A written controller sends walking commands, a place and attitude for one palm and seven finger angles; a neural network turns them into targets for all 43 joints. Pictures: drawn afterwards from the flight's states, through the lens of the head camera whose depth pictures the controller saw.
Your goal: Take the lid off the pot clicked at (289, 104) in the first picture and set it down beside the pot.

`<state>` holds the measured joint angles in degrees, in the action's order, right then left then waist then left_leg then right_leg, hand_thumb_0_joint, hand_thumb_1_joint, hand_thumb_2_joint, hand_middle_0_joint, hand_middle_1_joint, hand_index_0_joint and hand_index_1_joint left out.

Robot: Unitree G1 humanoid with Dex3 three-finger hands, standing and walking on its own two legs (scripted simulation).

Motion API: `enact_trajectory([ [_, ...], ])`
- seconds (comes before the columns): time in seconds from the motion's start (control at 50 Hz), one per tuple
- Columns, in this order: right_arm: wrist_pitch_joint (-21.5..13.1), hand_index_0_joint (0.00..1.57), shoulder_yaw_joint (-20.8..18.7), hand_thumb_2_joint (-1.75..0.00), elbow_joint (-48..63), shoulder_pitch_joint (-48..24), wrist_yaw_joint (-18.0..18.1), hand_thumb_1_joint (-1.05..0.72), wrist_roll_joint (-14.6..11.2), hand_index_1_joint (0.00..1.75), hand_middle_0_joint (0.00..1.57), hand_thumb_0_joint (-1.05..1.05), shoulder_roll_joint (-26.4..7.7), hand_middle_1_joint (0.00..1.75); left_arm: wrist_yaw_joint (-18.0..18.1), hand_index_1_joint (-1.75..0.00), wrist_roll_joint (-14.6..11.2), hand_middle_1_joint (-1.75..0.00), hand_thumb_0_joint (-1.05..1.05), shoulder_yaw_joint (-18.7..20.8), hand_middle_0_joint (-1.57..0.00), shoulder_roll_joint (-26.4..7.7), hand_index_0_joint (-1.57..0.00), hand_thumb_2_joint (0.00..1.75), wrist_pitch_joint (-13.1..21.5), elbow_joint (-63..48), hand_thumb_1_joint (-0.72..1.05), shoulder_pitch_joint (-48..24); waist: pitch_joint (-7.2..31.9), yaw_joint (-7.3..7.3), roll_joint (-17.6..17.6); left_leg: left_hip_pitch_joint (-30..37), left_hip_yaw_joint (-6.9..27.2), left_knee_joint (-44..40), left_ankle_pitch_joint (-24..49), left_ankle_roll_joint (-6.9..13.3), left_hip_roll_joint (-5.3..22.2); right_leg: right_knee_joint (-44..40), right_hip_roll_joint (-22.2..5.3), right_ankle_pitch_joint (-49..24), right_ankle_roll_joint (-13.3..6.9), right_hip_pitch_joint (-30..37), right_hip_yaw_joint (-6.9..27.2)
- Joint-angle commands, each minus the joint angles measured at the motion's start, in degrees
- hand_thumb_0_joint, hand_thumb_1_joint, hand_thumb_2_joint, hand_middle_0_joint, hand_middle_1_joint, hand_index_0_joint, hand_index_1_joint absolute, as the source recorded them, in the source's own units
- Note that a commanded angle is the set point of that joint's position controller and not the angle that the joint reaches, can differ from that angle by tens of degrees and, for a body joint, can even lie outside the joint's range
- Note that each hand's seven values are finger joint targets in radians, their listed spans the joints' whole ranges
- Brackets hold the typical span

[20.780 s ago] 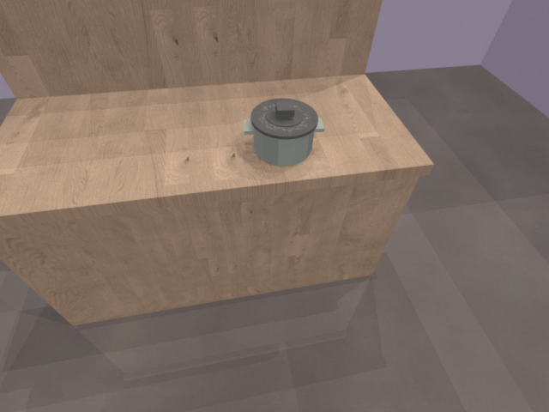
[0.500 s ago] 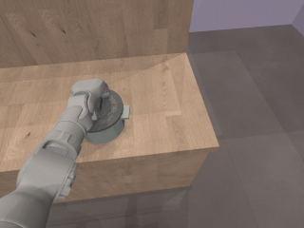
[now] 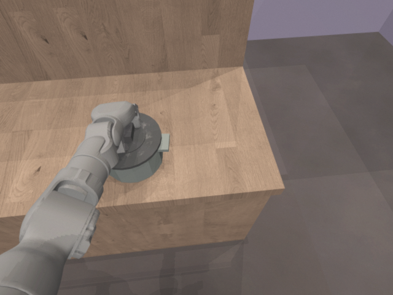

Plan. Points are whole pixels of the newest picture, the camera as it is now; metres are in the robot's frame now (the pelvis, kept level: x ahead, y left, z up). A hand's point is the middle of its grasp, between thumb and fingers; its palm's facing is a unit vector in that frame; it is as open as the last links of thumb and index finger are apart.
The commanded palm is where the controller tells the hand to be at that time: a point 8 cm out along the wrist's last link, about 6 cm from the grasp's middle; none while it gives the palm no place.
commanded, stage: close the fingers and squeeze the knob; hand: left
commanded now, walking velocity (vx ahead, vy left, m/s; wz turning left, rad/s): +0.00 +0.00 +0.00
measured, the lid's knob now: (123, 132) +0.49 +0.16 +0.01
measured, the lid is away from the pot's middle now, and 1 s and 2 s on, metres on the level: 0.01 0.01 0.01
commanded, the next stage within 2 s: lift the lid straight up in 0.90 s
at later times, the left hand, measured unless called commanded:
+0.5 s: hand (120, 135) +0.46 +0.15 +0.04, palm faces -0.40 -0.08 -0.91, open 8.3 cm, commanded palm +0.46 +0.16 +0.09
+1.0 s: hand (119, 136) +0.46 +0.16 +0.03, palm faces -0.39 -0.08 -0.92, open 8.3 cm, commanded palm +0.47 +0.16 +0.10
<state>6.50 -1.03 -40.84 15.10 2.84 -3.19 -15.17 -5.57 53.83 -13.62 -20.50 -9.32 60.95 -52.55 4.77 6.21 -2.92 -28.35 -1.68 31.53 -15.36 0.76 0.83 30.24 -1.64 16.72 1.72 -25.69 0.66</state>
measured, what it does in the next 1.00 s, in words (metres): stands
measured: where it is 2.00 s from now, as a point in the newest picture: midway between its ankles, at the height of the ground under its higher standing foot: outside the picture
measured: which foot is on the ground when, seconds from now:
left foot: down 0.00-1.00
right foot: down 0.00-1.00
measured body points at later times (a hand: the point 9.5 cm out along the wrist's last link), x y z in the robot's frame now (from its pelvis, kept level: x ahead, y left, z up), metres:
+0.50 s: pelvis +0.01 +0.00 +0.00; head +0.07 -0.02 +0.45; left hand +0.48 +0.16 +0.09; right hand +0.07 -0.27 -0.14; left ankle -0.01 +0.11 -0.73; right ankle -0.03 -0.14 -0.73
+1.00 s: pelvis +0.00 +0.00 +0.00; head +0.07 -0.01 +0.45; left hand +0.48 +0.16 +0.09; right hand +0.06 -0.26 -0.13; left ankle -0.01 +0.11 -0.73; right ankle -0.03 -0.14 -0.73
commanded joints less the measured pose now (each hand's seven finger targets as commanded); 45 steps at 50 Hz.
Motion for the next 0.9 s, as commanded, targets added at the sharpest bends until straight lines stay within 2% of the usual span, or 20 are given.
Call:
enact_trajectory([
  [0.0, -1.7, 0.20, -2.5, -0.90, 4.7, 3.0, 0.5, -0.90, 0.4, 0.30, 0.20, 0.00, -7.8, 0.30, 1.6, -1.01, 0.5, -1.01, 0.00, 3.4, -0.59, -10.9, -0.59, 0.93, 0.4, -12.2, 0.16, -28.5, 25.8, 0.94, 0.6, 20.3, 0.6, 0.2, 24.5, 2.9, -1.6, -1.6, 3.5, -23.4, -3.4, 4.5, -3.1],
  [0.04, -1.5, 0.20, -2.5, -0.90, 4.6, 3.4, 0.5, -0.90, 0.5, 0.30, 0.20, 0.00, -7.9, 0.30, 1.6, -1.02, 0.6, -1.02, 0.00, 3.5, -0.60, -11.6, -0.60, 0.92, 0.4, -12.0, 0.18, -28.4, 25.8, 1.16, 1.1, 20.5, 0.5, 0.2, 24.3, 2.9, -1.4, -1.7, 3.6, -23.6, -3.3, 4.7, -3.2],
  [0.1, -1.6, 0.20, -2.8, -0.90, 4.7, 2.9, 0.3, -0.90, 0.5, 0.30, 0.20, 0.00, -7.5, 0.30, 1.1, -1.04, 0.2, -1.04, 0.00, 1.6, -0.63, -7.9, -0.63, 0.89, 0.6, -11.8, 0.22, -26.4, 25.0, 1.11, 1.9, 20.6, 0.6, 0.6, 27.5, 3.0, -1.4, -1.6, 3.7, -25.0, -3.3, 4.3, -3.4],
  [0.16, -1.1, 0.20, -2.8, -0.90, 4.2, 3.0, -0.1, -0.90, 0.5, 0.30, 0.20, 0.00, -7.8, 0.30, 1.2, -1.05, -0.1, -1.05, 0.00, 1.4, -0.65, -8.0, -0.65, 0.86, 0.1, -10.6, 0.26, -25.7, 22.7, 1.17, 2.1, 19.8, 0.5, 0.5, 26.3, 2.8, -1.1, -1.6, 3.7, -24.2, -3.2, 3.4, -3.6],
  [0.22, -1.0, 0.20, -2.9, -0.90, 4.5, 3.0, -0.1, -0.90, 0.7, 0.30, 0.20, 0.00, -7.8, 0.30, 1.1, -1.05, -0.8, -1.05, 0.00, 2.5, -0.67, -8.7, -0.67, 0.83, 0.4, -12.3, 0.30, -25.0, 25.0, 0.70, 2.8, 20.2, 0.3, 0.5, 27.8, 3.1, -1.4, -1.5, 3.6, -26.8, -3.1, 5.9, -3.3],
  [0.24, -1.0, 0.20, -2.7, -0.90, 4.5, 3.2, -0.1, -0.90, 0.7, 0.30, 0.20, 0.00, -7.9, 0.30, 1.1, -1.06, -0.4, -1.06, 0.00, 4.4, -0.68, -11.3, -0.68, 0.82, 0.5, -12.1, 0.31, -24.4, 25.7, 0.20, 3.4, 20.1, 0.5, 0.4, 28.3, 3.1, -1.5, -1.4, 3.6, -27.4, -3.1, 6.7, -3.2],
  [0.3, -0.9, 0.20, -2.7, -0.90, 4.8, 2.2, -0.1, -0.90, 0.5, 0.30, 0.20, 0.00, -7.5, 0.30, 0.7, -1.04, -0.6, -1.03, 0.00, 1.9, -0.65, -8.0, -0.66, 0.85, 0.5, -11.8, 0.31, -23.5, 23.7, 0.58, 3.8, 18.9, 0.0, 0.3, 27.3, 3.2, -1.8, -1.9, 3.6, -27.3, -3.1, 6.5, -3.2],
  [0.36, -0.4, 0.20, -2.4, -0.90, 4.4, 2.4, 0.0, -0.90, 0.2, 0.30, 0.20, 0.00, -8.1, 0.30, 0.5, -1.02, -0.1, -1.01, 0.00, 1.6, -0.62, -8.9, -0.64, 0.89, -0.5, -8.4, 0.32, -23.6, 19.0, 1.23, 5.3, 15.9, -0.3, -0.3, 22.4, 3.0, -1.6, -2.1, 3.5, -24.7, -3.0, 5.0, -3.5],
  [0.38, -0.5, 0.20, -2.4, -0.90, 4.3, 2.4, 0.1, -0.90, 0.3, 0.30, 0.20, 0.00, -8.1, 0.30, 0.5, -1.02, 0.2, -1.01, 0.00, 1.2, -0.62, -8.8, -0.64, 0.90, -0.5, -9.6, 0.32, -25.2, 20.3, 1.58, 4.6, 16.6, -0.3, -0.3, 21.8, 3.2, -1.7, -2.2, 3.6, -24.1, -3.0, 4.6, -3.4],
  [0.44, -0.7, 0.20, -2.4, -0.90, 5.1, 2.5, 0.2, -0.90, 0.6, 0.30, 0.20, 0.00, -7.8, 0.30, 0.6, -1.02, 0.5, -1.01, 0.00, 5.1, -0.61, -13.6, -0.64, 0.91, 0.7, -13.2, 0.35, -25.1, 25.6, -0.07, 1.1, 19.8, 0.0, 0.2, 26.4, 3.2, -1.8, -1.6, 3.3, -27.0, -3.2, 7.5, -2.8],
  [0.5, -0.6, 0.20, -2.3, -0.90, 5.4, 2.2, 0.5, -0.90, 0.5, 0.30, 0.20, 0.00, -7.6, 0.30, 0.5, -1.02, 0.3, -1.00, 0.00, 5.1, -0.62, -13.0, -0.64, 0.93, 1.5, -13.0, 0.38, -23.3, 25.4, 0.02, 3.1, 19.0, 0.0, 0.4, 28.1, 3.2, -1.8, -1.7, 3.3, -28.7, -3.2, 8.3, -2.8],
  [0.52, -0.6, 0.20, -2.4, -0.90, 5.4, 2.2, 0.4, -0.90, 0.6, 0.30, 0.20, 0.00, -7.5, 0.30, 0.3, -1.02, 0.1, -1.00, 0.00, 2.4, -0.62, -9.9, -0.65, 0.93, 1.2, -12.0, 0.39, -23.4, 23.1, 0.73, 2.2, 18.7, -0.3, 0.4, 26.6, 3.1, -1.7, -1.9, 3.4, -27.4, -3.1, 6.7, -3.2],
  [0.56, -0.5, 0.20, -2.5, -0.90, 4.9, 2.5, 0.5, -0.90, 0.5, 0.30, 0.20, 0.00, -7.9, 0.30, 0.8, -1.01, 0.6, -1.01, 0.00, 3.6, -0.62, -12.1, -0.65, 0.94, 0.8, -11.8, 0.42, -25.0, 21.9, 1.05, 3.9, 17.4, -0.6, 0.3, 24.0, 3.2, -1.5, -2.2, 3.4, -26.5, -3.0, 6.3, -3.1],
  [0.6, -0.6, 0.20, -2.3, -0.90, 5.3, 2.3, 0.8, -0.90, 0.4, 0.30, 0.20, 0.00, -8.2, 0.30, 1.2, -1.01, 0.8, -1.01, 0.00, 7.0, -0.63, -15.9, -0.66, 0.95, 1.0, -11.1, 0.44, -23.5, 22.9, -0.09, 4.0, 16.3, -0.6, 0.0, 24.4, 3.2, -1.9, -1.9, 3.2, -27.6, -3.3, 8.2, -2.7],
  [0.64, -0.6, 0.20, -2.2, -0.90, 5.4, 2.4, 0.7, -0.90, 0.5, 0.30, 0.20, 0.00, -7.9, 0.30, 1.1, -1.02, 1.0, -1.01, 0.00, 5.1, -0.63, -13.9, -0.66, 0.96, 0.9, -11.6, 0.46, -23.7, 23.4, 0.13, 2.0, 17.4, -0.5, 0.0, 25.3, 3.0, -1.9, -1.6, 3.3, -27.5, -3.3, 7.5, -3.0],
  [0.66, -0.6, 0.20, -2.2, -0.90, 5.3, 2.3, 0.7, -0.90, 0.4, 0.30, 0.20, 0.00, -7.8, 0.30, 1.1, -1.02, 1.1, -1.01, 0.00, 4.4, -0.64, -12.7, -0.67, 0.97, 0.5, -9.2, 0.47, -22.0, 21.6, 0.36, 2.8, 16.8, -0.6, 0.2, 24.5, 2.9, -1.8, -1.8, 3.3, -26.3, -3.2, 6.4, -3.3],
  [0.72, -0.5, 0.20, -2.5, -0.90, 5.5, 2.2, 0.5, -0.90, 0.4, 0.30, 0.20, 0.00, -7.8, 0.30, 1.2, -1.02, 1.2, -1.02, 0.00, 4.2, -0.65, -12.7, -0.68, 0.98, 0.9, -13.1, 0.50, -24.6, 23.6, 0.31, 0.7, 19.3, -0.1, 0.3, 26.7, 3.0, -1.4, -1.8, 3.3, -26.1, -3.3, 6.2, -3.2],
  [0.8, -0.6, 0.20, -2.5, -0.90, 5.2, 2.4, 0.7, -0.90, 0.4, 0.30, 0.20, 0.00, -7.9, 0.30, 1.4, -1.03, 1.2, -1.03, 0.00, 5.2, -0.67, -13.6, -0.70, 1.00, 0.8, -12.8, 0.54, -25.4, 24.3, 0.36, 1.8, 19.1, 0.0, 0.4, 27.1, 3.0, -1.5, -1.8, 3.4, -26.5, -3.4, 6.1, -3.0],
  [0.86, -0.7, 0.20, -2.5, -0.90, 5.0, 2.6, 0.5, -0.90, 0.4, 0.30, 0.20, 0.00, -7.8, 0.30, 1.5, -1.04, 1.2, -1.03, 0.00, 3.1, -0.69, -11.3, -0.71, 1.02, 0.1, -10.5, 0.57, -25.1, 22.4, 0.90, 1.7, 18.7, 0.0, 0.2, 25.0, 2.9, -1.4, -1.9, 3.6, -24.5, -3.3, 4.7, -3.5],
  [0.88, -0.7, 0.20, -2.5, -0.90, 5.0, 2.9, 0.6, -0.90, 0.4, 0.30, 0.20, 0.00, -8.1, 0.30, 1.6, -1.04, 1.3, -1.03, 0.00, 4.9, -0.69, -13.4, -0.71, 1.02, 0.1, -10.8, 0.58, -24.9, 23.4, 0.62, 3.3, 18.5, 0.1, 0.0, 24.4, 2.9, -1.3, -1.9, 3.6, -24.3, -3.3, 5.4, -3.5],
])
